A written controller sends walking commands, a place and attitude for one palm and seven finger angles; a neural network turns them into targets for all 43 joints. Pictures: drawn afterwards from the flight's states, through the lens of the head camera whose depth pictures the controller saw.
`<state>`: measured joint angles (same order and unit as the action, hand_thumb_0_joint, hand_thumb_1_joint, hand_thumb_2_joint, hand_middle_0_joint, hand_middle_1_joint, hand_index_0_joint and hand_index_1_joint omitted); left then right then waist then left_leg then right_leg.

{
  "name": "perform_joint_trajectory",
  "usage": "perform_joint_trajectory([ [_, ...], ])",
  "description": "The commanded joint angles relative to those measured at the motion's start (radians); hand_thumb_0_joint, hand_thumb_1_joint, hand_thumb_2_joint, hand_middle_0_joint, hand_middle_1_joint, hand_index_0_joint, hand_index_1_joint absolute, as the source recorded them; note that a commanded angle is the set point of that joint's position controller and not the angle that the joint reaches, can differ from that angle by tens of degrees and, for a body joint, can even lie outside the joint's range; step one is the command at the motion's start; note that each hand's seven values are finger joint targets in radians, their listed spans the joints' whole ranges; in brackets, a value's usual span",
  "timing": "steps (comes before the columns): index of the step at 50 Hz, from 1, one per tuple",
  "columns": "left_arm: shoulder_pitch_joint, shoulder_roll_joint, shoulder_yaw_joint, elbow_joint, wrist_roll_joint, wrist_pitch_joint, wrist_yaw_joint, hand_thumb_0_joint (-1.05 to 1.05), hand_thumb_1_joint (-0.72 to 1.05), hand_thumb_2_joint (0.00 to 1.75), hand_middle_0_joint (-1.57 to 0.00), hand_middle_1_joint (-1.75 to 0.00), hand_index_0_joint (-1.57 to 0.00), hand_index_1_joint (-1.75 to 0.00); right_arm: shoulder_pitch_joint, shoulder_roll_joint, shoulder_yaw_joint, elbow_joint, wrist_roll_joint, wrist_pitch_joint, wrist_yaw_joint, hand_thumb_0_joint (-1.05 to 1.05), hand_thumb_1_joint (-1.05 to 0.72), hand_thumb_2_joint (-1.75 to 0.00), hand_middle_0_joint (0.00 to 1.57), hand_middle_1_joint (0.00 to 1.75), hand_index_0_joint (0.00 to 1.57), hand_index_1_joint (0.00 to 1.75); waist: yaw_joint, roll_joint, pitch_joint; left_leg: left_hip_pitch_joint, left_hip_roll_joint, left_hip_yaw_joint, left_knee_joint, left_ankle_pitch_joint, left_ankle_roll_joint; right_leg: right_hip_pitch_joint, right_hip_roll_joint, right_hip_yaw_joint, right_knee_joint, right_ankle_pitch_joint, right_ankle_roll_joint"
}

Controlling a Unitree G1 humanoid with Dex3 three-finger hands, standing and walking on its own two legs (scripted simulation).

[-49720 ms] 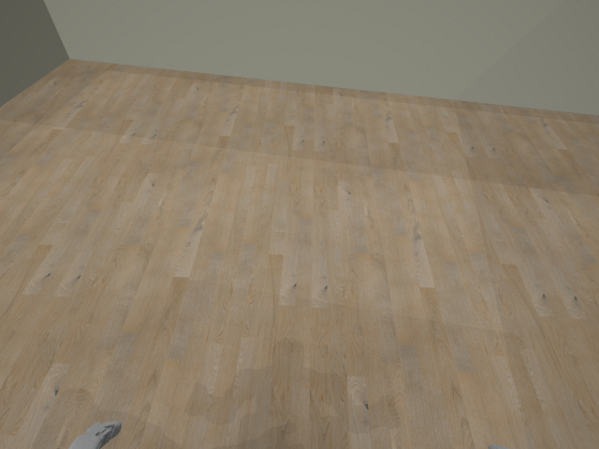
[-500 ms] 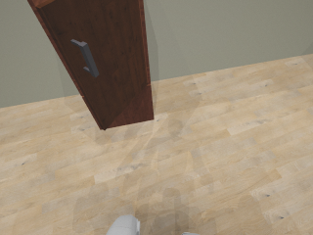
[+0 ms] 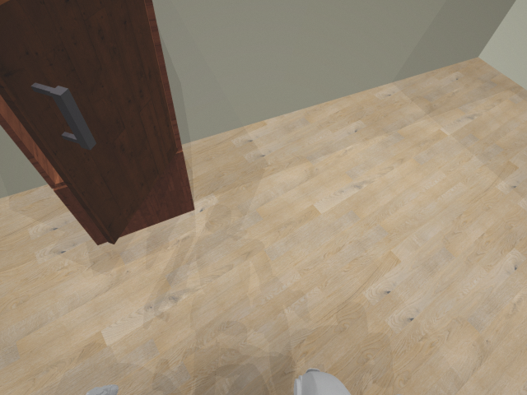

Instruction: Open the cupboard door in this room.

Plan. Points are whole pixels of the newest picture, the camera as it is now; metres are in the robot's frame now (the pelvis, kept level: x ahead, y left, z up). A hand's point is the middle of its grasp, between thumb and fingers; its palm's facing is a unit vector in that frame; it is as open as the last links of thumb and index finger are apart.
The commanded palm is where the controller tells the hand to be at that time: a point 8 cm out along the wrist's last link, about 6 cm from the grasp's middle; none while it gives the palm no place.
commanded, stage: walk to a spot facing it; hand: left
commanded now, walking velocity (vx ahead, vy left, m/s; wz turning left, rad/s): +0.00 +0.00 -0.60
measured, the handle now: (65, 117) +0.50 +0.40 +0.07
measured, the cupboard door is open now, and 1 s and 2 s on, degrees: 45 45 45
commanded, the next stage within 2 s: turn to face it in 1.90 s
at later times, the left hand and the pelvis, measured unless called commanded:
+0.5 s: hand (181, 364) +0.17 +0.16 -0.18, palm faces -0.33 -0.93 -0.18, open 7.4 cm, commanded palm none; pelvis +0.03 +0.00 -0.01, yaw -20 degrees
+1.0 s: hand (301, 282) +0.34 -0.05 -0.17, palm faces -0.60 -0.77 -0.22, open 7.4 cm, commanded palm none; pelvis +0.14 -0.14 -0.01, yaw -37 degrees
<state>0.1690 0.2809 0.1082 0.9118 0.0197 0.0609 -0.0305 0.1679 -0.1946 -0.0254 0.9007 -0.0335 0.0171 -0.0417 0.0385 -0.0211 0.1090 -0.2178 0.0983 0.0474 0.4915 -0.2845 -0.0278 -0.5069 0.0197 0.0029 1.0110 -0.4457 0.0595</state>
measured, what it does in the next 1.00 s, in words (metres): walks ahead, turning right: right foot, then left foot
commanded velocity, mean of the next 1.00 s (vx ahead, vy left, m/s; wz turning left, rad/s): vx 0.25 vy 0.00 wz -0.53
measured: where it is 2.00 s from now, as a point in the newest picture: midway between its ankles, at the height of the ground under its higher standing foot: (376, 313)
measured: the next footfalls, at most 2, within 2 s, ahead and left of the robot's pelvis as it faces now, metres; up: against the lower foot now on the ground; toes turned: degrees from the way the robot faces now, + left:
right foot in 0.14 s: +0.04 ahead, -0.15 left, +0.00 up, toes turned -9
left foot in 0.44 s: +0.11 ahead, +0.10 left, +0.00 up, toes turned -14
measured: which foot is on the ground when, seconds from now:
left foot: down 0.00-0.14, up 0.16-0.42, down 0.44-0.84, up 0.86-1.00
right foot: up 0.00-0.12, down 0.14-0.44, up 0.46-0.82, down 0.84-1.00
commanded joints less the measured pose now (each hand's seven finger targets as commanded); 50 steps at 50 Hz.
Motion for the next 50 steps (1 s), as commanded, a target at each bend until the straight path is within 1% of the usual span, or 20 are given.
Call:
perform_joint_trajectory([
  [1,-0.029,0.022,-0.011,-0.085,-0.001,-0.022,-0.016,0.00,0.90,0.90,-0.20,-0.30,-0.20,-0.30,0.067,-0.226,-0.065,-0.055,-0.005,-0.021,-0.007,0.00,-0.90,-0.90,0.20,0.30,0.20,0.30,-0.055,0.235,-0.134,0.108,0.196,-0.031,-0.077,0.492,0.132,0.068,-0.012,-0.084,-0.193,0.005,-0.013],
  [5,0.074,0.068,-0.001,-0.048,-0.001,-0.039,-0.012,0.00,0.90,0.90,-0.20,-0.30,-0.20,-0.30,0.055,-0.246,-0.075,-0.058,0.010,-0.013,0.006,0.00,-0.90,-0.90,0.20,0.30,0.20,0.30,-0.002,0.169,-0.171,-0.008,0.171,0.037,0.116,0.382,0.052,0.360,-0.009,-0.090,-0.529,0.269,-0.059],
  [7,0.201,0.268,0.038,-0.012,0.008,-0.053,0.022,0.00,0.90,0.90,-0.20,-0.30,-0.20,-0.30,-0.020,-0.127,-0.045,-0.132,0.029,-0.010,0.015,0.00,-0.90,-0.90,0.20,0.30,0.20,0.30,0.071,-0.336,-0.204,-0.383,-0.045,0.095,0.570,-0.391,-0.046,0.570,-0.420,0.479,-0.654,0.872,-0.261],
  [9,0.165,0.236,0.032,-0.020,-0.003,-0.041,0.040,0.00,0.90,0.90,-0.20,-0.30,-0.20,-0.30,-0.031,-0.144,-0.046,-0.125,0.032,-0.002,0.013,0.00,-0.90,-0.90,0.20,0.30,0.20,0.30,0.054,-0.182,-0.143,-0.428,0.010,-0.051,0.677,-0.319,-0.026,0.496,-0.393,0.407,-0.650,0.647,-0.323],
  [10,0.098,0.196,0.028,-0.034,0.007,-0.040,0.049,0.00,0.90,0.90,-0.20,-0.30,-0.20,-0.30,-0.026,-0.146,-0.048,-0.102,0.029,0.000,0.010,0.00,-0.90,-0.90,0.20,0.30,0.20,0.30,0.020,-0.258,-0.165,-0.412,0.015,-0.059,0.669,-0.276,-0.036,0.466,-0.311,0.400,-0.629,0.609,-0.298],
  [17,-0.011,0.181,0.015,-0.069,0.014,-0.043,0.029,0.00,0.90,0.90,-0.20,-0.30,-0.20,-0.30,0.047,-0.111,-0.049,-0.069,0.019,-0.005,0.038,0.00,-0.90,-0.90,0.20,0.30,0.20,0.30,-0.040,-0.133,-0.108,-0.110,-0.060,0.030,0.291,-0.158,-0.036,0.169,-0.209,0.366,-0.722,-0.047,-0.248],
  [20,-0.067,0.136,0.006,-0.082,0.007,-0.045,0.014,0.00,0.90,0.90,-0.20,-0.30,-0.20,-0.30,0.211,-0.140,-0.054,-0.018,0.015,-0.029,0.028,0.00,-0.90,-0.90,0.20,0.30,0.20,0.30,-0.124,-0.068,-0.092,0.199,-0.074,0.052,0.006,-0.084,-0.025,-0.067,-0.117,0.315,-0.635,-0.245,-0.182],
  [21,-0.068,0.063,-0.009,-0.103,0.001,-0.042,0.006,0.00,0.90,0.90,-0.20,-0.30,-0.20,-0.30,0.287,-0.212,-0.068,0.002,0.003,-0.041,0.013,0.00,-0.90,-0.90,0.20,0.30,0.20,0.30,-0.156,0.165,-0.094,0.294,0.090,-0.168,-0.164,-0.316,0.027,-0.210,-0.004,0.218,-0.404,-0.252,-0.130],
  [22,-0.100,0.014,-0.017,-0.144,-0.009,-0.044,0.001,0.00,0.90,0.90,-0.20,-0.30,-0.20,-0.30,0.355,-0.314,-0.088,0.008,-0.015,-0.052,0.004,0.00,-0.90,-0.90,0.20,0.30,0.20,0.30,-0.181,0.446,-0.090,0.283,0.394,-0.577,-0.355,-0.571,0.128,-0.331,0.075,0.013,-0.071,-0.228,-0.065],
  [23,-0.188,0.053,-0.008,-0.167,0.002,-0.052,-0.010,0.00,0.90,0.90,-0.20,-0.30,-0.20,-0.30,0.325,-0.325,-0.084,0.005,-0.010,-0.057,-0.002,0.00,-0.90,-0.90,0.20,0.30,0.20,0.30,-0.168,0.259,-0.007,0.140,0.468,-0.640,-0.432,-0.596,0.199,-0.331,-0.038,0.094,0.056,-0.119,-0.074],
  [25,-0.141,0.042,0.005,-0.133,0.016,-0.069,-0.032,0.00,0.90,0.90,-0.20,-0.30,-0.20,-0.30,0.227,-0.264,-0.068,-0.034,-0.015,-0.075,0.009,0.00,-0.90,-0.90,0.20,0.30,0.20,0.30,-0.096,0.073,-0.034,0.096,0.360,-0.456,-0.366,-0.347,0.188,-0.268,-0.070,0.050,0.167,0.025,-0.062],
  [29,-0.104,-0.029,-0.017,-0.093,0.013,-0.052,-0.051,0.00,0.90,0.90,-0.20,-0.30,-0.20,-0.30,0.234,-0.165,-0.035,-0.001,-0.002,-0.088,0.004,0.00,-0.90,-0.90,0.20,0.30,0.20,0.30,-0.066,0.199,-0.051,0.168,0.197,-0.043,-0.287,0.055,0.094,-0.236,-0.084,-0.036,0.118,0.199,-0.040],
  [37,-0.237,-0.028,-0.035,-0.110,0.006,-0.058,-0.051,0.00,0.90,0.90,-0.20,-0.30,-0.20,-0.30,0.343,-0.174,-0.037,0.058,-0.014,-0.081,0.017,0.00,-0.90,-0.90,0.20,0.30,0.20,0.30,-0.109,0.197,-0.022,0.177,0.267,0.124,-0.236,0.274,0.102,-0.047,-0.070,-0.136,-0.287,0.162,-0.073],
  [40,-0.021,0.018,-0.016,-0.041,0.009,-0.072,-0.040,0.00,0.90,0.90,-0.20,-0.30,-0.20,-0.30,0.292,-0.196,-0.039,0.054,-0.005,-0.075,0.020,0.00,-0.90,-0.90,0.20,0.30,0.20,0.30,0.008,0.135,-0.128,0.097,0.232,0.200,0.064,0.531,0.067,0.327,0.012,-0.183,-0.433,0.166,-0.131],
  [41,0.172,0.091,0.006,0.021,0.013,-0.086,-0.029,0.00,0.90,0.90,-0.20,-0.30,-0.20,-0.30,0.244,-0.180,-0.032,0.035,0.012,-0.079,0.030,0.00,-0.90,-0.90,0.20,0.30,0.20,0.30,0.103,0.016,-0.225,-0.102,0.179,0.246,0.310,0.482,0.027,0.649,-0.054,-0.079,-0.483,0.155,-0.178],
  [42,0.338,0.240,0.049,0.055,0.012,-0.096,-0.006,0.00,0.90,0.90,-0.20,-0.30,-0.20,-0.30,0.215,-0.095,-0.014,-0.021,0.036,-0.083,0.038,0.00,-0.90,-0.90,0.20,0.30,0.20,0.30,0.158,-0.298,-0.343,-0.456,-0.006,0.244,0.692,-0.270,-0.035,0.891,-0.393,0.476,-0.629,0.109,-0.300],
  [43,0.334,0.265,0.050,0.066,-0.014,-0.089,0.010,0.00,0.90,0.90,-0.20,-0.30,-0.20,-0.30,0.121,-0.127,-0.022,-0.046,0.033,-0.080,0.032,0.00,-0.90,-0.90,0.20,0.30,0.20,0.30,0.147,-0.267,-0.298,-0.561,-0.003,0.042,0.882,-0.336,-0.014,0.809,-0.448,0.629,-0.737,0.179,-0.331],
  [44,0.252,0.224,0.041,0.048,-0.020,-0.084,0.018,0.00,0.90,0.90,-0.20,-0.30,-0.20,-0.30,0.087,-0.128,-0.035,-0.047,0.030,-0.076,0.034,0.00,-0.90,-0.90,0.20,0.30,0.20,0.30,0.104,-0.095,-0.152,-0.596,0.041,-0.025,0.897,-0.225,-0.007,0.690,-0.438,0.530,-0.763,0.167,-0.337],
  [47,0.048,0.076,-0.010,-0.005,-0.009,-0.105,0.031,0.00,0.90,0.90,-0.20,-0.30,-0.20,-0.30,0.134,-0.096,-0.036,0.018,0.011,-0.053,0.031,0.00,-0.90,-0.90,0.20,0.30,0.20,0.30,-0.036,-0.099,-0.085,-0.392,0.098,-0.039,0.733,-0.059,-0.034,0.332,-0.306,0.252,-0.791,0.298,-0.256],
  [50,0.052,0.059,-0.011,0.014,0.002,-0.124,0.029,0.00,0.90,0.90,-0.20,-0.30,-0.20,-0.30,0.178,-0.059,-0.035,0.047,0.005,-0.037,0.042,0.00,-0.90,-0.90,0.20,0.30,0.20,0.30,-0.073,-0.081,-0.124,-0.307,0.060,-0.004,0.579,-0.007,-0.036,0.289,-0.238,0.162,-0.792,0.348,-0.256],
])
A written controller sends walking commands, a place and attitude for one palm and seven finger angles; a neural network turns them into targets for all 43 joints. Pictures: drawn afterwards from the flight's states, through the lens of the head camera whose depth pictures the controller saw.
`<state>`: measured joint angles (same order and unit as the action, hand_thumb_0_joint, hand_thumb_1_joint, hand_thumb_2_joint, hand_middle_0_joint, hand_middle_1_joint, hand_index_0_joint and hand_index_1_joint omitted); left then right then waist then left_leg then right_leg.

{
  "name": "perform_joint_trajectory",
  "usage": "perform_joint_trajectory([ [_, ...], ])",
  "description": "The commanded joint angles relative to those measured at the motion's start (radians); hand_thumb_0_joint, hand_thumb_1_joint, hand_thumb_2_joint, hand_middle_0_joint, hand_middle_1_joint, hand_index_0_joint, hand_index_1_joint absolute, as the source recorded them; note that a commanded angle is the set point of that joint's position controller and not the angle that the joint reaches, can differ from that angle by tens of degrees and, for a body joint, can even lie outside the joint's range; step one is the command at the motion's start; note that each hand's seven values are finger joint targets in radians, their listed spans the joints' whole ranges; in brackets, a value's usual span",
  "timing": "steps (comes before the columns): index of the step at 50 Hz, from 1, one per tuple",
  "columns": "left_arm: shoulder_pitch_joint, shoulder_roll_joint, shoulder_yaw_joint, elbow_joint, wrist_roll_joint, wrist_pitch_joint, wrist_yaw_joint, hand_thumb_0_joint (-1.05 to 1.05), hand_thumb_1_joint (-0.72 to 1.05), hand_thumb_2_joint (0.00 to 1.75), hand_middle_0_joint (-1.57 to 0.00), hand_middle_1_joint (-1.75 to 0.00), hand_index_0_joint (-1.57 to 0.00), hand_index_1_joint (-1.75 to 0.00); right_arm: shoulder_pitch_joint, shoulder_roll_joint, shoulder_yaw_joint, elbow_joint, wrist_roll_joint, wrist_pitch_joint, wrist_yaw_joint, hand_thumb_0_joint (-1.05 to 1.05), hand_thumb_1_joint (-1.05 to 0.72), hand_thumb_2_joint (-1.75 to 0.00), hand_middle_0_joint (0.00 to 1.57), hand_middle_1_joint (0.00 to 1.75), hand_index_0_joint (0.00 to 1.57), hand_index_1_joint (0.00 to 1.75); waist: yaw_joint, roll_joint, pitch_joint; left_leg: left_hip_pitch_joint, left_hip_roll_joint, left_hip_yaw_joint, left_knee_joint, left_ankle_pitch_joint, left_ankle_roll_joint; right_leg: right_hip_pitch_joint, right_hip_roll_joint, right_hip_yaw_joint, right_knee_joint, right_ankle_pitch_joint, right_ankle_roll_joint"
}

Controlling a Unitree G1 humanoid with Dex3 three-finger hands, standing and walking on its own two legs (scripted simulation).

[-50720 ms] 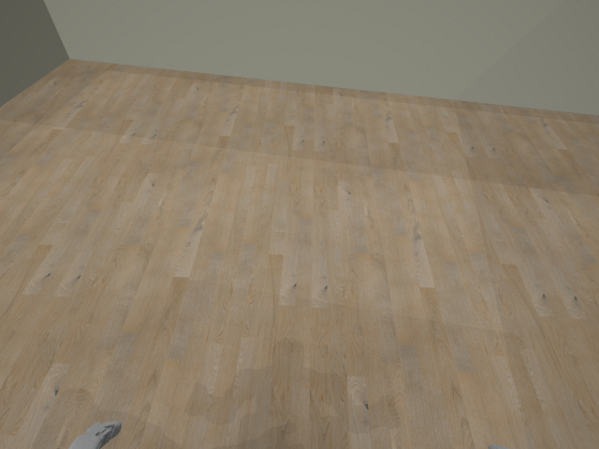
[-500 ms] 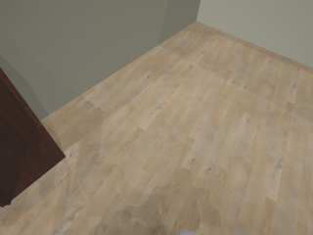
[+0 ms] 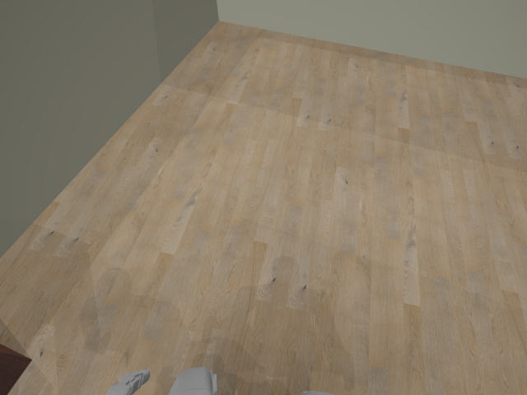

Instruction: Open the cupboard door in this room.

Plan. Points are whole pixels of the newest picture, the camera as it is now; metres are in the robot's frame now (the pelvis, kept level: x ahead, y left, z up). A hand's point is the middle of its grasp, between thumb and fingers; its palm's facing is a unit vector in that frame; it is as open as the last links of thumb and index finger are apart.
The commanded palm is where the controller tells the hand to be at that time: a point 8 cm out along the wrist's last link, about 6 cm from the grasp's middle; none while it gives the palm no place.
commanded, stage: walk to a spot facing it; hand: left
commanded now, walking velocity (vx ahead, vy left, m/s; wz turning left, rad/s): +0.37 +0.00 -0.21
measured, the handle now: out of the picture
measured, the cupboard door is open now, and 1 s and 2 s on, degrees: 45 45 45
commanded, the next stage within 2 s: turn to face it in 0.90 s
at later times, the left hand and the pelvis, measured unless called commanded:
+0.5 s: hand (151, 332) +0.24 +0.22 -0.17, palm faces -0.04 -0.99 -0.15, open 7.4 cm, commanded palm none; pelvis +0.23 +0.04 +0.01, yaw -7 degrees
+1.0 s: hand (226, 194) +0.55 +0.10 -0.16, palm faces -0.21 -0.96 -0.20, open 7.2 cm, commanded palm none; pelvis +0.44 -0.07 +0.01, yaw -14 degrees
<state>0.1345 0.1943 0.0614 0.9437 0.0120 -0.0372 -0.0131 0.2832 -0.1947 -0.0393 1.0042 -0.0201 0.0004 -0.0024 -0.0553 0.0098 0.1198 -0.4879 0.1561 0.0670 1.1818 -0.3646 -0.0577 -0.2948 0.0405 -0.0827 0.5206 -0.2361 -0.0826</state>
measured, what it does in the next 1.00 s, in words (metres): walks ahead: left foot, then right foot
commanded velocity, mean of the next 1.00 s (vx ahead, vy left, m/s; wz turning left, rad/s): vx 0.33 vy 0.00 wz -0.14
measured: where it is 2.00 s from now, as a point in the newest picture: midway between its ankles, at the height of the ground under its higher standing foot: (295, 270)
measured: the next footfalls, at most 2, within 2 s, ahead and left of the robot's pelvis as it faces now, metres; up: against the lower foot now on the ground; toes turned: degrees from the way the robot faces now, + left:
left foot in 0.34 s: +0.29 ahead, +0.14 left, +0.00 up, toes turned +1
right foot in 0.78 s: +0.45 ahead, -0.16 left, +0.00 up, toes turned -20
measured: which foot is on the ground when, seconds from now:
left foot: up 0.00-0.32, down 0.34-0.78, up 0.80-1.00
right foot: down 0.00-0.34, up 0.36-0.76, down 0.78-1.00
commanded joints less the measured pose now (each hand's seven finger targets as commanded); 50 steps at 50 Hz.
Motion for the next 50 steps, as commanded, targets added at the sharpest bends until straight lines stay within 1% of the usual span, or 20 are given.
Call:
perform_joint_trajectory([
  [1,0.097,0.142,0.037,-0.011,0.009,-0.030,0.010,0.00,0.90,0.90,-0.20,-0.30,-0.20,-0.30,0.048,-0.053,-0.022,-0.061,-0.008,-0.019,0.007,0.00,-0.90,-0.90,0.20,0.30,0.20,0.30,0.021,-0.109,-0.136,-0.050,-0.006,-0.020,-0.148,0.105,-0.008,0.100,-0.251,0.246,-0.310,0.121,-0.118],
  [7,0.215,0.118,0.026,0.057,0.004,-0.045,0.007,0.00,0.90,0.90,-0.20,-0.30,-0.20,-0.30,-0.167,-0.051,-0.026,-0.130,-0.004,-0.034,0.022,0.00,-0.90,-0.90,0.20,0.30,0.20,0.30,0.076,-0.115,-0.057,-0.145,-0.031,-0.023,-0.352,0.171,-0.002,0.224,-0.259,0.288,-0.325,0.182,-0.125],
  [11,0.271,0.125,0.022,0.090,0.007,-0.045,0.017,0.00,0.90,0.90,-0.20,-0.30,-0.20,-0.30,-0.254,-0.042,-0.022,-0.150,0.000,-0.050,0.027,0.00,-0.90,-0.90,0.20,0.30,0.20,0.30,0.101,-0.114,-0.056,-0.063,-0.064,-0.005,-0.508,0.125,0.022,0.292,-0.281,0.298,-0.268,0.352,-0.111],
  [14,0.252,0.130,0.025,0.102,0.002,-0.044,0.018,0.00,0.90,0.90,-0.20,-0.30,-0.20,-0.30,-0.133,-0.071,-0.029,-0.098,-0.007,-0.062,0.014,0.00,-0.90,-0.90,0.20,0.30,0.20,0.30,0.028,-0.072,-0.099,0.217,-0.129,0.054,-0.683,0.178,0.046,0.219,-0.217,0.229,-0.097,0.518,-0.062],
  [15,0.234,0.117,0.025,0.094,-0.002,-0.046,0.017,0.00,0.90,0.90,-0.20,-0.30,-0.20,-0.30,0.017,-0.118,-0.040,-0.050,-0.011,-0.069,0.003,0.00,-0.90,-0.90,0.20,0.30,0.20,0.30,-0.040,-0.003,-0.161,0.470,-0.088,-0.005,-0.716,0.219,0.077,0.077,-0.177,0.186,0.087,0.491,-0.028],
  [16,0.266,0.078,0.018,0.077,-0.009,-0.046,0.009,0.00,0.90,0.90,-0.20,-0.30,-0.20,-0.30,0.177,-0.224,-0.065,-0.013,-0.029,-0.075,-0.007,0.00,-0.90,-0.90,0.20,0.30,0.20,0.30,-0.082,0.192,-0.293,0.729,0.168,-0.338,-0.737,0.193,0.181,-0.168,-0.066,0.087,0.372,0.169,0.026],
  [17,0.254,0.063,0.004,0.054,-0.010,-0.055,0.005,0.00,0.90,0.90,-0.20,-0.30,-0.20,-0.30,0.267,-0.271,-0.069,-0.001,-0.025,-0.066,-0.013,0.00,-0.90,-0.90,0.20,0.30,0.20,0.30,-0.093,0.300,-0.331,0.788,0.351,-0.564,-0.872,0.231,0.279,-0.304,0.010,0.063,0.673,-0.290,0.040],
  [18,0.188,0.086,0.012,0.038,0.001,-0.052,0.008,0.00,0.90,0.90,-0.20,-0.30,-0.20,-0.30,0.220,-0.246,-0.062,-0.009,-0.021,-0.058,-0.016,0.00,-0.90,-0.90,0.20,0.30,0.20,0.30,-0.078,0.159,-0.230,0.681,0.361,-0.566,-0.898,0.205,0.311,-0.369,-0.054,0.126,0.786,-0.284,0.031],
  [19,0.147,0.080,0.011,0.034,0.005,-0.047,0.006,0.00,0.90,0.90,-0.20,-0.30,-0.20,-0.30,0.147,-0.199,-0.051,-0.031,-0.019,-0.061,-0.016,0.00,-0.90,-0.90,0.20,0.30,0.20,0.30,-0.045,0.086,-0.149,0.547,0.319,-0.483,-0.914,0.166,0.285,-0.409,-0.092,0.124,0.823,-0.214,0.042],
  [21,0.126,0.048,0.018,0.044,0.015,-0.026,-0.009,0.00,0.90,0.90,-0.20,-0.30,-0.20,-0.30,0.069,-0.113,-0.028,-0.039,-0.016,-0.075,-0.019,0.00,-0.90,-0.90,0.20,0.30,0.20,0.30,0.009,0.101,-0.033,0.340,0.235,-0.324,-0.986,0.108,0.217,-0.365,-0.134,0.136,0.779,-0.101,0.054],
  [25,0.158,0.009,0.013,0.045,0.016,0.012,-0.027,0.00,0.90,0.90,-0.20,-0.30,-0.20,-0.30,0.063,-0.107,-0.024,-0.012,-0.009,-0.088,-0.020,0.00,-0.90,-0.90,0.20,0.30,0.20,0.30,0.068,0.134,-0.076,0.311,0.142,-0.067,-1.016,0.209,0.175,-0.288,-0.145,0.085,0.560,0.004,0.074],
  [34,-0.068,0.024,0.009,-0.015,0.017,0.013,-0.036,0.00,0.90,0.90,-0.20,-0.30,-0.20,-0.30,0.195,-0.118,-0.021,0.055,-0.022,-0.068,-0.009,0.00,-0.90,-0.90,0.20,0.30,0.20,0.30,0.019,0.091,0.015,0.348,0.165,0.043,-1.001,0.230,0.167,-0.176,-0.110,-0.029,0.145,0.067,0.052],
  [36,0.005,0.053,0.016,0.007,0.017,0.005,-0.034,0.00,0.90,0.90,-0.20,-0.30,-0.20,-0.30,0.190,-0.134,-0.017,0.063,-0.021,-0.065,-0.012,0.00,-0.90,-0.90,0.20,0.30,0.20,0.30,0.064,0.077,-0.040,0.384,0.160,0.080,-0.866,0.424,0.145,-0.036,-0.078,-0.053,0.067,0.031,0.024],
  [37,0.129,0.082,0.023,0.047,0.020,-0.005,-0.030,0.00,0.90,0.90,-0.20,-0.30,-0.20,-0.30,0.187,-0.132,-0.013,0.065,-0.015,-0.065,-0.011,0.00,-0.90,-0.90,0.20,0.30,0.20,0.30,0.120,0.028,-0.114,0.358,0.113,0.118,-0.684,0.550,0.119,0.147,-0.047,-0.056,0.012,0.035,0.003],
  [38,0.309,0.158,0.046,0.101,0.026,-0.019,-0.020,0.00,0.90,0.90,-0.20,-0.30,-0.20,-0.30,0.166,-0.115,-0.009,0.050,0.001,-0.069,-0.004,0.00,-0.90,-0.90,0.20,0.30,0.20,0.30,0.198,-0.091,-0.228,0.172,0.046,0.175,-0.408,0.478,0.080,0.436,-0.169,0.121,-0.033,-0.044,-0.055],
  [39,0.434,0.277,0.076,0.132,0.019,-0.021,-0.001,0.00,0.90,0.90,-0.20,-0.30,-0.20,-0.30,0.179,-0.048,0.003,0.010,0.018,-0.074,0.003,0.00,-0.90,-0.90,0.20,0.30,0.20,0.30,0.221,-0.370,-0.332,-0.117,-0.121,0.175,-0.057,-0.172,0.030,0.634,-0.464,0.603,-0.190,-0.051,-0.181],
  [40,0.400,0.280,0.074,0.130,-0.005,-0.015,0.010,0.00,0.90,0.90,-0.20,-0.30,-0.20,-0.30,0.097,-0.095,-0.007,-0.003,0.014,-0.072,0.000,0.00,-0.90,-0.90,0.20,0.30,0.20,0.30,0.209,-0.254,-0.290,-0.204,-0.072,0.012,0.091,-0.216,0.050,0.580,-0.480,0.626,-0.253,-0.008,-0.191],
  [42,0.252,0.180,0.043,0.088,-0.005,-0.017,0.020,0.00,0.90,0.90,-0.20,-0.30,-0.20,-0.30,0.025,-0.066,-0.012,-0.006,0.013,-0.075,-0.004,0.00,-0.90,-0.90,0.20,0.30,0.20,0.30,0.139,-0.151,-0.158,-0.213,-0.003,-0.042,0.070,-0.059,0.035,0.378,-0.403,0.421,-0.240,0.245,-0.149],
  [45,0.143,0.100,0.014,0.069,0.001,-0.035,0.024,0.00,0.90,0.90,-0.20,-0.30,-0.20,-0.30,0.105,-0.013,-0.006,0.042,0.000,-0.038,-0.002,0.00,-0.90,-0.90,0.20,0.30,0.20,0.30,0.038,-0.114,-0.117,-0.034,0.013,-0.028,-0.104,0.003,0.016,0.147,-0.329,0.174,-0.283,0.354,-0.101],
  [50,0.148,0.082,0.011,0.093,0.005,-0.053,0.019,0.00,0.90,0.90,-0.20,-0.30,-0.20,-0.30,0.062,0.025,-0.007,0.025,0.000,-0.023,0.016,0.00,-0.90,-0.90,0.20,0.30,0.20,0.30,0.018,-0.079,-0.068,0.008,-0.016,0.003,-0.339,0.133,0.012,0.090,-0.301,0.102,-0.328,0.274,-0.096],
])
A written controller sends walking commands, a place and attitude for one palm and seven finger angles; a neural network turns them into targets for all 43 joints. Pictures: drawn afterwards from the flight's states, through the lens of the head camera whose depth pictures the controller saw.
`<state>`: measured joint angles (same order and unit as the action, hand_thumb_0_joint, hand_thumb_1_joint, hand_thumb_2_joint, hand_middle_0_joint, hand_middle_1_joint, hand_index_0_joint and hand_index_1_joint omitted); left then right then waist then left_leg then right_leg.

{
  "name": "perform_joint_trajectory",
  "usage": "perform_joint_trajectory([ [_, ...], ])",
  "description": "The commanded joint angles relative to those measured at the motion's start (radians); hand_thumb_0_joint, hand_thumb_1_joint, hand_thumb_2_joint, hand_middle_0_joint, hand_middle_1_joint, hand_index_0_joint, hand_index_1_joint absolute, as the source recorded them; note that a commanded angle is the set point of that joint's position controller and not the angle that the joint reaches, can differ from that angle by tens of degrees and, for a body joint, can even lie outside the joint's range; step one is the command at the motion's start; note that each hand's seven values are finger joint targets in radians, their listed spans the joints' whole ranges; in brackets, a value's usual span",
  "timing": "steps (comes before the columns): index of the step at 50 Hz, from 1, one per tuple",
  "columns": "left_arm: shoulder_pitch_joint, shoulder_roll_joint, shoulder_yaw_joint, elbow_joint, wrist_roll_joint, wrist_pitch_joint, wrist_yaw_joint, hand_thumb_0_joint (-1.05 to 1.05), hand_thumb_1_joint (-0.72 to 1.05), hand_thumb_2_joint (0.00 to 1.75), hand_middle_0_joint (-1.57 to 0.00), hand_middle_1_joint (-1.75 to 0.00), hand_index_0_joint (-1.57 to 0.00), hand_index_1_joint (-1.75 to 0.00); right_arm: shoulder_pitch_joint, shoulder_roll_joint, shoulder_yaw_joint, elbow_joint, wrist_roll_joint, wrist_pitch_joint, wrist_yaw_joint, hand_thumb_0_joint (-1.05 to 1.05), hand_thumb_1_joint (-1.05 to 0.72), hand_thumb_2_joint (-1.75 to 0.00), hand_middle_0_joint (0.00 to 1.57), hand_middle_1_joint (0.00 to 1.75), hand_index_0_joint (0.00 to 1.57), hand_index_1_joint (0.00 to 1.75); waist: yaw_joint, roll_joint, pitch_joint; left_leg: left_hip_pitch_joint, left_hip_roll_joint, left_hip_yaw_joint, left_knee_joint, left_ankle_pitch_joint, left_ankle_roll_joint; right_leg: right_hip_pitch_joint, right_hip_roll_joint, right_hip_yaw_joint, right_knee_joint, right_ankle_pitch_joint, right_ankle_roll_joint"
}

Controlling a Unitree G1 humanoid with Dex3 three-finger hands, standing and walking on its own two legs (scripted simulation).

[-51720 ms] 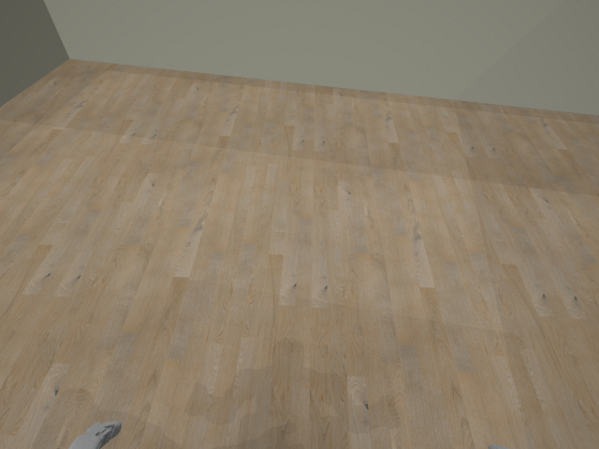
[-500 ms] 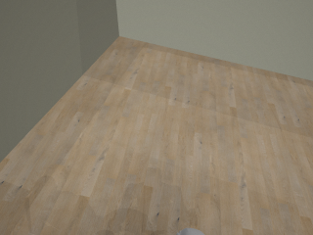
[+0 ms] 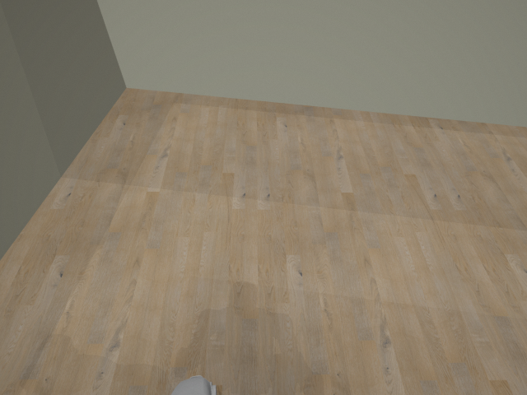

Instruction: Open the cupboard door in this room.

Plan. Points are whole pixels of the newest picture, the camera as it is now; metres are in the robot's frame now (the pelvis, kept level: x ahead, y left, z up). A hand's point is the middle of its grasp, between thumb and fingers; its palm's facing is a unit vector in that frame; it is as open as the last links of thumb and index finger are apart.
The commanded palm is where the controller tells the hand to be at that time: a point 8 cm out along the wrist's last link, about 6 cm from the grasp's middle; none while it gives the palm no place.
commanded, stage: turn to face it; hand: left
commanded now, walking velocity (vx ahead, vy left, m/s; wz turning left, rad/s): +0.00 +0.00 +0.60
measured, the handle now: out of the picture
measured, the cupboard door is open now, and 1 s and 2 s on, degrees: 45 45 45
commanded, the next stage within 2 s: none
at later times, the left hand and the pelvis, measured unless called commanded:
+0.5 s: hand (131, 388) +0.17 +0.23 -0.17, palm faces +0.28 -0.93 -0.23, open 7.4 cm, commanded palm none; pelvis +0.12 +0.01 -0.01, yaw +14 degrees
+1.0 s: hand out of the picture +0.11 +0.21 -0.19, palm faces +0.56 -0.79 -0.25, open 7.4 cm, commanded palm none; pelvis +0.17 +0.00 -0.02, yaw +34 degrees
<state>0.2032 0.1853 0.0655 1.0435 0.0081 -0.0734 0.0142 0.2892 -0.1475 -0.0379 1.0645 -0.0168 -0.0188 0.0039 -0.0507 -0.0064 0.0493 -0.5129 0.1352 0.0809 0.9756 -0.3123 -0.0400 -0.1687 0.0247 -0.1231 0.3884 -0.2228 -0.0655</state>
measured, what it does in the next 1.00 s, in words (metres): walks ahead, turning left: left foot, then right foot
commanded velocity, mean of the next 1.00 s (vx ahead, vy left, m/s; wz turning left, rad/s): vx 0.00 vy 0.00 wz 0.60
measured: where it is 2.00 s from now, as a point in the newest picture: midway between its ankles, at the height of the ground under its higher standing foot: (267, 390)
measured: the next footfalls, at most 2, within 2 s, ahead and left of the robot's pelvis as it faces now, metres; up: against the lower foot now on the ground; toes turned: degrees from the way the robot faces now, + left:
left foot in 0.18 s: +0.22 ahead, +0.14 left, +0.00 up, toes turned +11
right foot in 0.56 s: +0.22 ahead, -0.13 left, +0.00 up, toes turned +15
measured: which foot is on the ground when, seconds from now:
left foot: up 0.00-0.16, down 0.18-0.56, up 0.58-0.86, down 0.88-1.00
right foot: down 0.00-0.18, up 0.20-0.54, down 0.56-0.88, up 0.90-1.00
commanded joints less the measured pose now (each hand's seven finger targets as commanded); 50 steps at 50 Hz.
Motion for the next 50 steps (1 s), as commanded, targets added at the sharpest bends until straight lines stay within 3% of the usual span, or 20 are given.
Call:
perform_joint_trajectory([
  [1,0.076,0.100,0.003,-0.002,0.009,-0.017,-0.009,0.00,0.90,0.90,-0.20,-0.30,-0.20,-0.30,0.031,-0.024,-0.007,-0.045,0.000,-0.004,0.011,0.00,-0.90,-0.90,0.20,0.30,0.20,0.30,0.017,-0.074,0.013,0.034,-0.005,-0.004,-0.181,0.097,-0.003,-0.018,-0.288,0.118,-0.183,0.297,-0.106],
  [7,0.085,0.117,0.005,0.010,0.004,0.006,0.004,0.00,0.90,0.90,-0.20,-0.30,-0.20,-0.30,0.048,-0.095,-0.013,-0.042,-0.004,-0.017,0.006,0.00,-0.90,-0.90,0.20,0.30,0.20,0.30,-0.015,-0.053,-0.031,0.251,-0.078,0.022,-0.439,0.279,0.035,0.047,-0.264,-0.018,0.108,0.512,-0.002],
  [8,0.114,0.110,0.005,-0.001,0.001,0.015,0.004,0.00,0.90,0.90,-0.20,-0.30,-0.20,-0.30,0.123,-0.158,-0.024,-0.033,-0.012,-0.020,0.000,0.00,-0.90,-0.90,0.20,0.30,0.20,0.30,-0.034,0.074,-0.108,0.391,-0.021,-0.077,-0.462,0.489,0.080,-0.020,-0.210,-0.050,0.295,0.382,0.045],
  [9,0.168,0.073,0.000,-0.017,-0.011,0.023,0.005,0.00,0.90,0.90,-0.20,-0.30,-0.20,-0.30,0.177,-0.250,-0.040,-0.039,-0.019,-0.021,-0.010,0.00,-0.90,-0.90,0.20,0.30,0.20,0.30,-0.032,0.323,-0.180,0.560,0.194,-0.376,-0.479,0.800,0.202,-0.235,-0.088,-0.076,0.545,-0.116,0.103],
  [10,0.138,0.084,-0.004,-0.045,-0.011,0.031,0.008,0.00,0.90,0.90,-0.20,-0.30,-0.20,-0.30,0.197,-0.276,-0.043,-0.039,-0.013,-0.006,-0.024,0.00,-0.90,-0.90,0.20,0.30,0.20,0.30,-0.048,0.322,-0.217,0.532,0.296,-0.518,-0.579,0.814,0.297,-0.263,-0.039,0.026,0.756,-0.469,0.104],
  [11,0.091,0.091,0.002,-0.076,0.001,0.042,0.011,0.00,0.90,0.90,-0.20,-0.30,-0.20,-0.30,0.137,-0.284,-0.046,-0.059,-0.013,0.002,-0.026,0.00,-0.90,-0.90,0.20,0.30,0.20,0.30,-0.025,0.205,-0.139,0.415,0.287,-0.503,-0.619,0.559,0.305,-0.299,-0.066,0.091,0.819,-0.438,0.096],
  [16,0.064,0.065,0.015,-0.087,0.010,0.080,-0.008,0.00,0.90,0.90,-0.20,-0.30,-0.20,-0.30,-0.061,-0.229,-0.036,-0.141,-0.012,0.002,-0.033,0.00,-0.90,-0.90,0.20,0.30,0.20,0.30,0.056,0.126,-0.089,0.168,0.126,-0.346,-0.698,0.181,0.189,-0.277,-0.092,0.118,0.712,-0.204,0.123],
  [22,0.033,0.076,0.022,-0.144,0.009,0.095,-0.002,0.00,0.90,0.90,-0.20,-0.30,-0.20,-0.30,-0.092,-0.262,-0.066,-0.174,-0.017,0.032,-0.020,0.00,-0.90,-0.90,0.20,0.30,0.20,0.30,0.043,0.157,-0.113,0.145,0.084,-0.399,-0.710,-0.043,0.182,-0.199,-0.047,0.084,0.454,-0.212,0.121],
  [26,0.154,0.108,0.036,-0.131,0.010,0.087,0.003,0.00,0.90,0.90,-0.20,-0.30,-0.20,-0.30,-0.160,-0.249,-0.083,-0.207,-0.009,0.054,-0.013,0.00,-0.90,-0.90,0.20,0.30,0.20,0.30,0.101,0.102,-0.102,-0.012,-0.011,-0.380,-0.633,-0.128,0.117,0.070,-0.026,0.068,0.092,-0.101,0.103],
  [27,0.185,0.175,0.051,-0.136,0.023,0.078,0.012,0.00,0.90,0.90,-0.20,-0.30,-0.20,-0.30,-0.169,-0.193,-0.079,-0.223,0.001,0.057,-0.008,0.00,-0.90,-0.90,0.20,0.30,0.20,0.30,0.121,-0.071,-0.092,-0.156,-0.112,-0.278,-0.435,-0.175,0.058,0.163,-0.197,0.262,-0.096,-0.247,0.048],
  [28,0.150,0.271,0.065,-0.163,0.034,0.074,0.018,0.00,0.90,0.90,-0.20,-0.30,-0.20,-0.30,-0.179,-0.134,-0.069,-0.247,0.004,0.050,-0.002,0.00,-0.90,-0.90,0.20,0.30,0.20,0.30,0.132,-0.371,-0.059,-0.246,-0.222,-0.082,-0.113,-0.236,-0.008,0.114,-0.485,0.566,-0.243,-0.329,-0.060],
  [29,0.066,0.264,0.052,-0.197,0.022,0.077,0.024,0.00,0.90,0.90,-0.20,-0.30,-0.20,-0.30,-0.194,-0.195,-0.080,-0.247,-0.002,0.050,0.006,0.00,-0.90,-0.90,0.20,0.30,0.20,0.30,0.099,-0.251,-0.034,-0.163,-0.143,-0.133,0.086,-0.250,0.008,-0.058,-0.545,0.520,-0.246,-0.274,-0.092],
  [30,-0.046,0.241,0.047,-0.221,0.020,0.081,0.018,0.00,0.90,0.90,-0.20,-0.30,-0.20,-0.30,-0.144,-0.161,-0.074,-0.243,-0.004,0.057,0.015,0.00,-0.90,-0.90,0.20,0.30,0.20,0.30,0.027,-0.179,-0.025,-0.136,-0.137,-0.112,0.164,-0.175,0.010,-0.088,-0.465,0.401,-0.201,-0.182,-0.094],
  [34,-0.003,0.172,0.024,-0.199,0.020,0.060,0.018,0.00,0.90,0.90,-0.20,-0.30,-0.20,-0.30,-0.166,-0.137,-0.057,-0.223,0.003,0.061,0.025,0.00,-0.90,-0.90,0.20,0.30,0.20,0.30,0.045,-0.224,-0.042,-0.115,-0.101,-0.038,0.088,-0.127,-0.028,0.066,-0.336,0.120,-0.032,0.406,-0.034],
  [38,0.115,0.233,0.037,-0.163,0.023,0.058,0.015,0.00,0.90,0.90,-0.20,-0.30,-0.20,-0.30,-0.242,-0.118,-0.031,-0.242,0.008,0.045,0.027,0.00,-0.90,-0.90,0.20,0.30,0.20,0.30,0.105,-0.188,-0.091,-0.009,-0.132,0.054,-0.229,-0.125,-0.020,0.209,-0.358,0.067,0.107,0.727,-0.023],
  [40,0.102,0.256,0.043,-0.162,0.020,0.058,0.011,0.00,0.90,0.90,-0.20,-0.30,-0.20,-0.30,-0.204,-0.136,-0.032,-0.240,0.007,0.042,0.025,0.00,-0.90,-0.90,0.20,0.30,0.20,0.30,0.080,-0.194,-0.105,0.096,-0.155,0.076,-0.358,-0.049,-0.006,0.179,-0.356,0.029,0.177,0.753,0.002],
  [42,0.059,0.253,0.042,-0.179,0.006,0.060,0.005,0.00,0.90,0.90,-0.20,-0.30,-0.20,-0.30,-0.083,-0.198,-0.048,-0.211,-0.001,0.037,0.019,0.00,-0.90,-0.90,0.20,0.30,0.20,0.30,0.005,-0.137,-0.156,0.352,-0.135,0.048,-0.518,0.206,0.021,0.026,-0.335,-0.028,0.355,0.632,0.066],
  [44,-0.010,0.138,0.007,-0.254,-0.003,0.072,-0.002,0.00,0.90,0.90,-0.20,-0.30,-0.20,-0.30,0.056,-0.382,-0.096,-0.194,-0.003,0.031,0.004,0.00,-0.90,-0.90,0.20,0.30,0.20,0.30,-0.067,0.303,-0.240,0.620,0.290,-0.507,-0.542,0.925,0.263,-0.414,-0.133,-0.003,0.761,-0.440,0.167],
  [45,-0.049,0.164,0.015,-0.270,0.005,0.090,0.007,0.00,0.90,0.90,-0.20,-0.30,-0.20,-0.30,0.073,-0.390,-0.095,-0.176,-0.003,0.040,-0.003,0.00,-0.90,-0.90,0.20,0.30,0.20,0.30,-0.063,0.177,-0.234,0.572,0.316,-0.464,-0.543,0.808,0.308,-0.433,-0.148,0.114,0.827,-0.447,0.150],
  [50,-0.022,0.145,0.026,-0.220,0.010,0.110,-0.010,0.00,0.90,0.90,-0.20,-0.30,-0.20,-0.30,-0.161,-0.302,-0.071,-0.240,-0.011,0.037,-0.018,0.00,-0.90,-0.90,0.20,0.30,0.20,0.30,0.036,0.220,-0.088,0.256,0.096,-0.320,-0.626,0.222,0.183,-0.320,-0.117,0.115,0.661,-0.238,0.146],
])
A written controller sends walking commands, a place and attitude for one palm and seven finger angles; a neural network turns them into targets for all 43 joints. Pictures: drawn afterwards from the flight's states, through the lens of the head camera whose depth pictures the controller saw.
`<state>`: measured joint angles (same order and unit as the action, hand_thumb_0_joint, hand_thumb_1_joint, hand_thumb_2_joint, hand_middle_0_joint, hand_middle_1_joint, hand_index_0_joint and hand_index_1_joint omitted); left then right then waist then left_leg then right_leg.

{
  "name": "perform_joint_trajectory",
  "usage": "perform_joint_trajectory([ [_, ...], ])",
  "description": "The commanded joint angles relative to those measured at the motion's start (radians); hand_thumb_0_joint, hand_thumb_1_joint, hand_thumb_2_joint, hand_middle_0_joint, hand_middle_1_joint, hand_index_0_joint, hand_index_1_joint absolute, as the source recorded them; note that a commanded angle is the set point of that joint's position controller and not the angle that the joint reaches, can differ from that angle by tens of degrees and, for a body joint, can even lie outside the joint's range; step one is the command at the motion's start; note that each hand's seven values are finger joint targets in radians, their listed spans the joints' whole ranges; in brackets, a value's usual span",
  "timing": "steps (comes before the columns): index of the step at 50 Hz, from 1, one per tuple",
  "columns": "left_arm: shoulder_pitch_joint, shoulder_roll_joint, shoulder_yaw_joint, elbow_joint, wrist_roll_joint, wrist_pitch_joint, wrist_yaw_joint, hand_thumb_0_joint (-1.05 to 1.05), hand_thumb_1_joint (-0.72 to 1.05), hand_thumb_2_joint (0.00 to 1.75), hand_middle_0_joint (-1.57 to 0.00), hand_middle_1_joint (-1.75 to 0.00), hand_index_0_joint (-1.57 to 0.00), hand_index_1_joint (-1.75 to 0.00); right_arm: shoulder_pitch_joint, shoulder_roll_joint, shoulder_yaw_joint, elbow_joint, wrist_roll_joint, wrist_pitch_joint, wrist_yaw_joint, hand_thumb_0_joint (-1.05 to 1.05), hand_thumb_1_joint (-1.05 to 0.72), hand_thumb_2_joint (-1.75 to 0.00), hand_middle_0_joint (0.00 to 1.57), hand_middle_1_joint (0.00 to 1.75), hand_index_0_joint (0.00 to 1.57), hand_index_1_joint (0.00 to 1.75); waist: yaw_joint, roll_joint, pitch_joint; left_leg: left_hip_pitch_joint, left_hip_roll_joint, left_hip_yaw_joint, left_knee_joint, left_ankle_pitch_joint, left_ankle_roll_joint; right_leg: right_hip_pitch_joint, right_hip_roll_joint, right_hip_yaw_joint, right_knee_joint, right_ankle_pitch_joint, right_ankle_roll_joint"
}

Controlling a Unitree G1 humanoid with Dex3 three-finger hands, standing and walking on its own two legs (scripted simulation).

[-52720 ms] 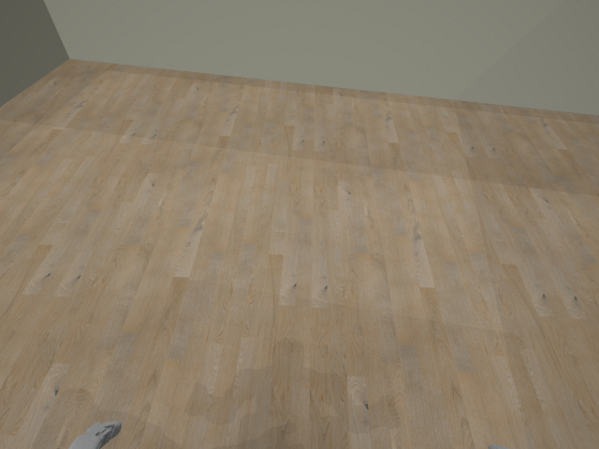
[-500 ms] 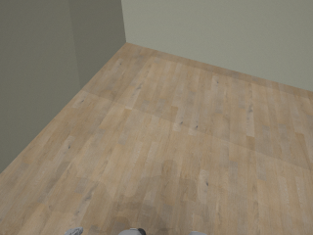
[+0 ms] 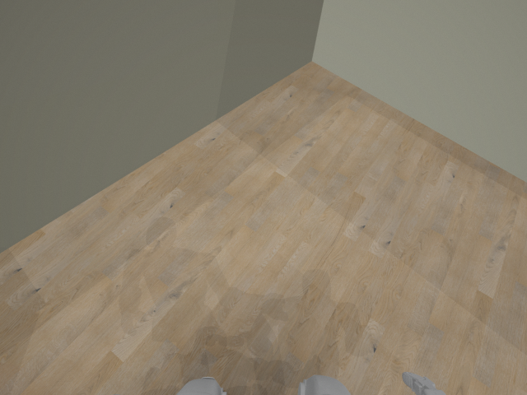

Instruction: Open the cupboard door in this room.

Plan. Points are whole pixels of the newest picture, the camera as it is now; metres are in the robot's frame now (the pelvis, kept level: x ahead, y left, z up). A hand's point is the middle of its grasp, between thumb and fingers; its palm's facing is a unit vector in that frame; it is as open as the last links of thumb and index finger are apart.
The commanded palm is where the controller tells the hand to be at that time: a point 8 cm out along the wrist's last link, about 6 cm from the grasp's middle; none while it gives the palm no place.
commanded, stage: turn to face it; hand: left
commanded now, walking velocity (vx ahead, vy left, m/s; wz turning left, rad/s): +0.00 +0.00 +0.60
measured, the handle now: out of the picture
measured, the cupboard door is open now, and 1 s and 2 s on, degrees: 45 45 45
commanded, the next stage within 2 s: none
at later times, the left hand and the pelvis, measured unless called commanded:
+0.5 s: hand out of the picture +0.02 +0.17 -0.17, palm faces +0.34 -0.91 -0.21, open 7.4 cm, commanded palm none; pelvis +0.03 -0.03 +0.00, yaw +20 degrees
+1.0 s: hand out of the picture +0.03 +0.17 -0.14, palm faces +0.57 -0.77 -0.29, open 7.4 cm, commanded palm none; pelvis +0.07 -0.06 +0.01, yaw +37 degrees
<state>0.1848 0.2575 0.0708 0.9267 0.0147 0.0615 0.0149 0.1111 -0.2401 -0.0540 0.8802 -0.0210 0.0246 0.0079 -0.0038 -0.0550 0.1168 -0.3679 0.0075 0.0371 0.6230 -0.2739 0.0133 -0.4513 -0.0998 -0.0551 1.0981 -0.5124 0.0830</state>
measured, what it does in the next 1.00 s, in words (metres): steps on the spot, turning left: right foot, then left foot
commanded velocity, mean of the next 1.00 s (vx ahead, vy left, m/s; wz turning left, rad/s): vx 0.00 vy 0.00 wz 0.60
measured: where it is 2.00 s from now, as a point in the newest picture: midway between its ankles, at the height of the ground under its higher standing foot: outside the picture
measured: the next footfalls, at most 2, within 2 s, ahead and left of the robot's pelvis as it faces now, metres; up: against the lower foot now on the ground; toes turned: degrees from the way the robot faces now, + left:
right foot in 0.18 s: +0.07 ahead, -0.16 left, +0.00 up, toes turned +4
left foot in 0.50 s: +0.04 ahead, +0.10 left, +0.00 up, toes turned +25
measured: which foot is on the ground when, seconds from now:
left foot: down 0.00-0.18, up 0.20-0.48, down 0.50-0.86, up 0.88-1.00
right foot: up 0.00-0.16, down 0.18-0.50, up 0.52-0.84, down 0.86-1.00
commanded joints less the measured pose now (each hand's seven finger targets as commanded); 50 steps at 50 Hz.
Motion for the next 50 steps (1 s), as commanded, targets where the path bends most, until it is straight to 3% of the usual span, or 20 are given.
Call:
perform_joint_trajectory([
  [1,-0.002,0.064,0.021,-0.102,0.003,-0.025,-0.012,0.00,0.90,0.90,-0.20,-0.30,-0.20,-0.30,0.018,-0.211,-0.056,-0.059,-0.009,-0.006,-0.022,0.00,-0.90,-0.90,0.20,0.30,0.20,0.30,-0.010,0.244,-0.150,0.089,0.214,-0.276,-0.277,0.153,0.128,-0.006,0.021,0.036,-0.110,0.052,-0.005],
  [5,0.051,0.054,0.020,-0.096,0.001,-0.036,-0.011,0.00,0.90,0.90,-0.20,-0.30,-0.20,-0.30,-0.006,-0.219,-0.066,-0.070,-0.010,0.005,-0.017,0.00,-0.90,-0.90,0.20,0.30,0.20,0.30,0.009,0.207,-0.161,0.012,0.189,-0.318,-0.249,0.064,0.118,0.162,0.083,-0.004,-0.367,0.107,-0.017],
  [7,0.142,0.092,0.033,-0.080,0.006,-0.050,-0.005,0.00,0.90,0.90,-0.20,-0.30,-0.20,-0.30,-0.046,-0.183,-0.065,-0.085,0.002,0.010,-0.013,0.00,-0.90,-0.90,0.20,0.30,0.20,0.30,0.063,0.110,-0.167,-0.113,0.108,-0.270,-0.120,-0.008,0.060,0.348,0.054,0.021,-0.638,0.231,-0.027],
  [9,0.138,0.242,0.054,-0.107,0.022,-0.063,0.011,0.00,0.90,0.90,-0.20,-0.30,-0.20,-0.30,-0.055,-0.098,-0.054,-0.119,0.011,0.007,-0.001,0.00,-0.90,-0.90,0.20,0.30,0.20,0.30,0.087,-0.308,-0.150,-0.284,-0.070,-0.062,0.393,-0.342,-0.053,0.336,-0.398,0.503,-0.901,0.197,-0.210],
  [11,0.024,0.166,0.034,-0.134,0.015,-0.066,0.016,0.00,0.90,0.90,-0.20,-0.30,-0.20,-0.30,-0.014,-0.107,-0.056,-0.091,0.004,0.017,0.012,0.00,-0.90,-0.90,0.20,0.30,0.20,0.30,0.010,-0.149,-0.120,-0.242,0.001,-0.100,0.606,-0.239,-0.043,0.221,-0.319,0.333,-0.849,0.239,-0.234],
  [14,-0.010,0.112,0.016,-0.135,0.012,-0.068,0.018,0.00,0.90,0.90,-0.20,-0.30,-0.20,-0.30,-0.007,-0.076,-0.046,-0.059,0.007,0.028,0.021,0.00,-0.90,-0.90,0.20,0.30,0.20,0.30,-0.011,-0.214,-0.109,-0.224,0.028,-0.037,0.555,-0.182,-0.076,0.278,-0.219,0.089,-0.755,0.615,-0.186],
  [19,0.117,0.160,0.035,-0.089,0.017,-0.074,0.018,0.00,0.90,0.90,-0.20,-0.30,-0.20,-0.30,-0.079,-0.030,-0.018,-0.072,0.016,0.009,0.026,0.00,-0.90,-0.90,0.20,0.30,0.20,0.30,0.057,-0.144,-0.177,-0.123,0.001,0.068,0.142,-0.187,-0.074,0.486,-0.240,0.008,-0.618,0.944,-0.180],
  [21,0.120,0.180,0.041,-0.083,0.014,-0.072,0.013,0.00,0.90,0.90,-0.20,-0.30,-0.20,-0.30,-0.048,-0.038,-0.015,-0.068,0.015,0.004,0.024,0.00,-0.90,-0.90,0.20,0.30,0.20,0.30,0.046,-0.153,-0.189,-0.048,-0.018,0.098,0.019,-0.129,-0.063,0.473,-0.242,-0.024,-0.567,0.967,-0.160],
  [23,0.082,0.177,0.043,-0.090,0.000,-0.070,0.007,0.00,0.90,0.90,-0.20,-0.30,-0.20,-0.30,0.055,-0.086,-0.028,-0.041,0.009,-0.004,0.020,0.00,-0.90,-0.90,0.20,0.30,0.20,0.30,-0.021,-0.090,-0.224,0.176,-0.015,0.083,-0.177,0.096,-0.040,0.339,-0.224,-0.085,-0.425,0.855,-0.095],
  [24,0.072,0.133,0.035,-0.110,-0.004,-0.067,0.002,0.00,0.90,0.90,-0.20,-0.30,-0.20,-0.30,0.116,-0.167,-0.051,-0.032,0.002,-0.011,0.015,0.00,-0.90,-0.90,0.20,0.30,0.20,0.30,-0.052,0.105,-0.273,0.363,0.140,-0.108,-0.208,0.324,0.020,0.141,-0.153,-0.123,-0.250,0.563,-0.039],
  [25,0.015,0.058,0.011,-0.156,-0.011,-0.060,-0.004,0.00,0.90,0.90,-0.20,-0.30,-0.20,-0.30,0.197,-0.278,-0.081,-0.023,-0.002,-0.010,0.003,0.00,-0.90,-0.90,0.20,0.30,0.20,0.30,-0.104,0.376,-0.281,0.456,0.406,-0.473,-0.229,0.772,0.191,-0.129,-0.018,-0.104,-0.026,-0.144,0.026],
  [26,-0.038,0.084,0.012,-0.175,-0.001,-0.042,0.005,0.00,0.90,0.90,-0.20,-0.30,-0.20,-0.30,0.238,-0.287,-0.079,0.003,0.000,0.000,-0.005,0.00,-0.90,-0.90,0.20,0.30,0.20,0.30,-0.111,0.270,-0.283,0.427,0.439,-0.444,-0.209,0.759,0.256,-0.155,-0.026,0.025,0.071,-0.167,0.005],
  [27,-0.051,0.084,0.016,-0.179,0.001,-0.039,0.007,0.00,0.90,0.90,-0.20,-0.30,-0.20,-0.30,0.196,-0.268,-0.074,-0.010,-0.004,-0.004,-0.010,0.00,-0.90,-0.90,0.20,0.30,0.20,0.30,-0.091,0.211,-0.243,0.339,0.396,-0.389,-0.232,0.532,0.242,-0.151,-0.031,0.043,0.085,-0.105,-0.002],
  [30,-0.033,0.072,0.021,-0.123,0.004,-0.030,-0.005,0.00,0.90,0.90,-0.20,-0.30,-0.20,-0.30,0.058,-0.192,-0.053,-0.042,-0.004,-0.010,-0.025,0.00,-0.90,-0.90,0.20,0.30,0.20,0.30,-0.030,0.246,-0.163,0.205,0.252,-0.288,-0.258,0.382,0.149,-0.113,-0.014,0.061,0.043,0.062,0.003],
  [40,0.055,0.063,0.020,-0.106,-0.005,-0.044,-0.004,0.00,0.90,0.90,-0.20,-0.30,-0.20,-0.30,0.011,-0.195,-0.064,-0.057,-0.002,0.003,-0.017,0.00,-0.90,-0.90,0.20,0.30,0.20,0.30,0.026,0.215,-0.168,0.027,0.161,-0.330,-0.188,0.251,0.104,0.255,0.090,0.004,-0.525,0.208,-0.019],
  [41,0.098,0.093,0.030,-0.099,-0.001,-0.053,0.002,0.00,0.90,0.90,-0.20,-0.30,-0.20,-0.30,-0.006,-0.169,-0.062,-0.068,0.006,0.005,-0.015,0.00,-0.90,-0.90,0.20,0.30,0.20,0.30,0.053,0.145,-0.173,-0.055,0.112,-0.305,-0.125,0.155,0.063,0.365,0.051,0.037,-0.666,0.275,-0.028],
  [43,0.118,0.236,0.052,-0.109,0.019,-0.065,0.016,0.00,0.90,0.90,-0.20,-0.30,-0.20,-0.30,-0.010,-0.092,-0.052,-0.101,0.014,0.003,-0.004,0.00,-0.90,-0.90,0.20,0.30,0.20,0.30,0.077,-0.285,-0.165,-0.260,-0.082,-0.064,0.358,-0.350,-0.054,0.399,-0.399,0.472,-0.870,0.331,-0.217],
  [45,0.010,0.148,0.032,-0.133,0.012,-0.066,0.026,0.00,0.90,0.90,-0.20,-0.30,-0.20,-0.30,0.017,-0.110,-0.059,-0.072,0.005,0.019,0.005,0.00,-0.90,-0.90,0.20,0.30,0.20,0.30,0.011,-0.155,-0.117,-0.233,0.004,-0.118,0.586,-0.263,-0.046,0.273,-0.331,0.308,-0.833,0.364,-0.248],
  [47,-0.026,0.116,0.016,-0.139,0.007,-0.067,0.021,0.00,0.90,0.90,-0.20,-0.30,-0.20,-0.30,0.024,-0.090,-0.052,-0.045,0.004,0.027,0.014,0.00,-0.90,-0.90,0.20,0.30,0.20,0.30,-0.012,-0.180,-0.113,-0.231,0.023,-0.066,0.602,-0.196,-0.073,0.302,-0.234,0.136,-0.763,0.586,-0.207],
  [50,0.010,0.124,0.021,-0.127,0.012,-0.071,0.020,0.00,0.90,0.90,-0.20,-0.30,-0.20,-0.30,-0.012,-0.057,-0.035,-0.051,0.012,0.026,0.023,0.00,-0.90,-0.90,0.20,0.30,0.20,0.30,0.008,-0.160,-0.131,-0.166,0.026,0.004,0.383,-0.189,-0.087,0.370,-0.220,0.021,-0.715,0.759,-0.185],
])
